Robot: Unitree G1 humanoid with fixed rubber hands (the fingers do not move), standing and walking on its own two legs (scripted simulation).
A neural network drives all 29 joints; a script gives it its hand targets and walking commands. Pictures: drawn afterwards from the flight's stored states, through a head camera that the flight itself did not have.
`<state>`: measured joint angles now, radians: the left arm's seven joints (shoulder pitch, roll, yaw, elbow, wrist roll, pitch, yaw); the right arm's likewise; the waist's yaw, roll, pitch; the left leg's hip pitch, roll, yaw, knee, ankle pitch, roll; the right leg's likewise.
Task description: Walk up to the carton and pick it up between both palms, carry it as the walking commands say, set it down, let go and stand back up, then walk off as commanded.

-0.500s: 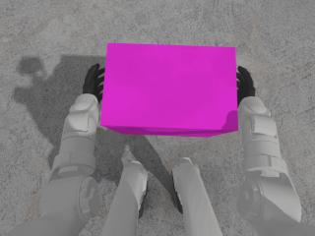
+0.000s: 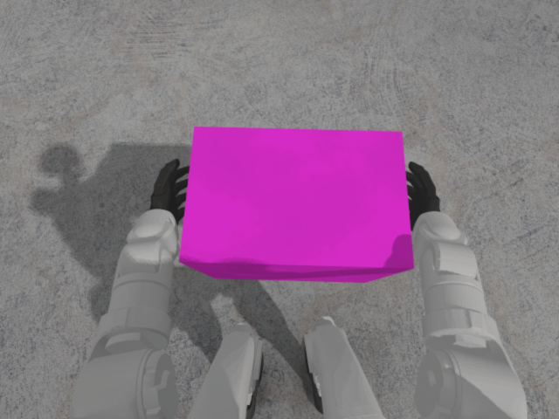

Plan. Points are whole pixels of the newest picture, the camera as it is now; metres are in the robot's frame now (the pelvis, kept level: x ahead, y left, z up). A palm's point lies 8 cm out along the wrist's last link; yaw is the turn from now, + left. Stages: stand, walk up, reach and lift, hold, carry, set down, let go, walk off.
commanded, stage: reach and lift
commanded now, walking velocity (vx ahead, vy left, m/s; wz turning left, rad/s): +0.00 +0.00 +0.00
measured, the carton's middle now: (293, 216) +0.40 -0.03 -0.11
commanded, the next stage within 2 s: none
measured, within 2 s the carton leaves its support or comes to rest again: neither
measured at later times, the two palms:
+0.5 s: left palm (138, 213) +0.37 +0.17 +0.03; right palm (446, 215) +0.35 -0.21 +0.02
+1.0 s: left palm (107, 201) +0.36 +0.17 +0.10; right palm (477, 205) +0.34 -0.21 +0.09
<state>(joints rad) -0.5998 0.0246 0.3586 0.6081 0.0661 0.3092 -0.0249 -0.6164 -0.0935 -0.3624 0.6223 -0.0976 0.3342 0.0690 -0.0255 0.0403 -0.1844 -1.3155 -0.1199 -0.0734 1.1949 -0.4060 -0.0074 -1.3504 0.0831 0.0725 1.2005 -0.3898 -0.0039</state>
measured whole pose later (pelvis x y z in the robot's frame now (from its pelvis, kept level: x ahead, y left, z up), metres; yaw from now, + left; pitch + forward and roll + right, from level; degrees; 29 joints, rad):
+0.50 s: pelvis +0.03 +0.00 +0.07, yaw -1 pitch +21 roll +1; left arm -0.40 -0.02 0.36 0.57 0.14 0.34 -0.08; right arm -0.42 -0.04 -0.34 0.59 -0.14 0.36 0.08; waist -0.03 0.03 -0.16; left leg -0.88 -0.10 -0.10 0.87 -0.34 0.00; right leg -0.91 0.08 0.09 0.87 -0.31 -0.01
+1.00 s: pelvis +0.06 +0.00 +0.11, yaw -1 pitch +10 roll +0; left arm -0.23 -0.06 0.30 0.41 0.15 0.42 -0.08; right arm -0.24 -0.02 -0.30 0.44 -0.13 0.43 0.10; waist -0.03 0.03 -0.12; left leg -0.47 -0.08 -0.12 0.55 -0.25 0.02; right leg -0.50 0.06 0.10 0.55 -0.23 -0.01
